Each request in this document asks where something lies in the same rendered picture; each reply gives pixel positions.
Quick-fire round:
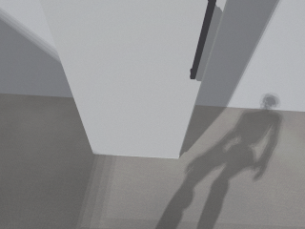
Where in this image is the fridge door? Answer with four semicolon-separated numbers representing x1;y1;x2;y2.
39;0;227;158

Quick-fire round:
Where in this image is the handle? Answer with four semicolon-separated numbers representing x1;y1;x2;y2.
190;0;216;79

